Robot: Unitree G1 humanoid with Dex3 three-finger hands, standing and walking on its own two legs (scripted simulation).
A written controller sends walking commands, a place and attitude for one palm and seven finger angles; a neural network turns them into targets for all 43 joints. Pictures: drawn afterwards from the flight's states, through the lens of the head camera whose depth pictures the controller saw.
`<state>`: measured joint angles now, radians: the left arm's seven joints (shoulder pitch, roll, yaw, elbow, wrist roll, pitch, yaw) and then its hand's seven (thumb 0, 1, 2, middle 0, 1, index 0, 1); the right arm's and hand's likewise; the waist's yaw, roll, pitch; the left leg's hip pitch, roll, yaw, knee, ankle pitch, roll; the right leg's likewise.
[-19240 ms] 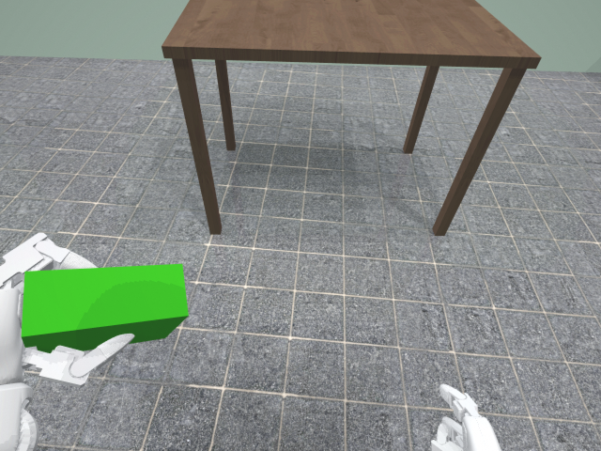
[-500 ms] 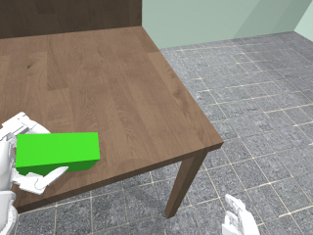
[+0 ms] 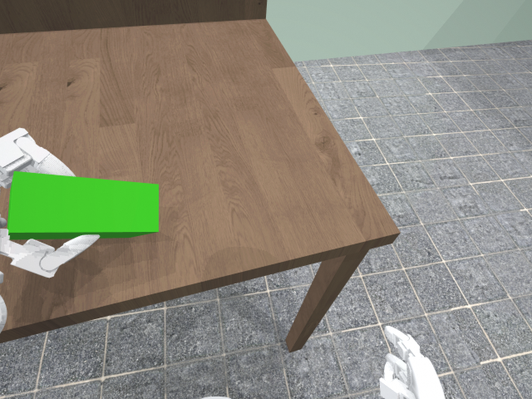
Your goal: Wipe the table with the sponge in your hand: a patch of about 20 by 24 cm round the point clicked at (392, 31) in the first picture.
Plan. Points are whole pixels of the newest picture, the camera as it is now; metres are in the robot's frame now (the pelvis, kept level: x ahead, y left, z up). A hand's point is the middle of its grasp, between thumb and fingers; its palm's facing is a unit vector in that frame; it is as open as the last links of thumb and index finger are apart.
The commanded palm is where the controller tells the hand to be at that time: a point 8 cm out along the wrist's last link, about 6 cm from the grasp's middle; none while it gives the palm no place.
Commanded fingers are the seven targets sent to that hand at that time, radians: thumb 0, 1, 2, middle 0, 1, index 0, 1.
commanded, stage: come to a stop and stand still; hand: left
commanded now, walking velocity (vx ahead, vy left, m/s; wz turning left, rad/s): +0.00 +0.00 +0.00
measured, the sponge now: (105, 212) +0.28 +0.23 +0.15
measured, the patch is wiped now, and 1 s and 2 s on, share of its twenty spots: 0.00 0.00 0.00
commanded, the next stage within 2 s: look again from close up in 0.66 s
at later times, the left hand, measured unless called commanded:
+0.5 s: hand (115, 212) +0.27 +0.22 +0.16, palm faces +0.37 -0.86 -0.35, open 9.5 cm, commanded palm +0.20 +0.25 +0.18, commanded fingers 0.00 0.10 1.30 -1.20 -1.60 -1.20 -1.60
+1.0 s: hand (90, 232) +0.25 +0.24 +0.16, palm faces +0.35 -0.86 -0.36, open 9.5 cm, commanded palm +0.19 +0.27 +0.18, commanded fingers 0.00 0.10 1.30 -1.20 -1.60 -1.20 -1.60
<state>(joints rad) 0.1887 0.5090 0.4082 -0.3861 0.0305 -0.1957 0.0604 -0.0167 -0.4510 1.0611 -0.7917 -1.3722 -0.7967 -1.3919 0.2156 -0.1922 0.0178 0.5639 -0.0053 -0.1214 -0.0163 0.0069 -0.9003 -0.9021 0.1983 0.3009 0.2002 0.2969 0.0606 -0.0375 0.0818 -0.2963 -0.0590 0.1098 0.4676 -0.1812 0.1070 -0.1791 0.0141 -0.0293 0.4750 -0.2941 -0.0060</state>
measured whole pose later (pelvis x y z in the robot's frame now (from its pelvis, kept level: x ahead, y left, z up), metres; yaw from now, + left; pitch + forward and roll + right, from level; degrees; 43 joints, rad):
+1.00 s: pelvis +0.02 -0.01 +0.00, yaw -2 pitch +0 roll -2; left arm 0.40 0.36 0.34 -0.45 -0.04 -0.15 0.10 -0.01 -0.45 1.06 -0.79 -1.38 -0.79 -1.40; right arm 0.21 -0.19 0.04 0.56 0.02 -0.08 -0.03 0.01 -0.90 -0.90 0.20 0.30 0.20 0.30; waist 0.03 -0.01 0.03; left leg -0.26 -0.03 0.12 0.47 -0.22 0.10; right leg -0.12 0.04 -0.01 0.42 -0.29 -0.01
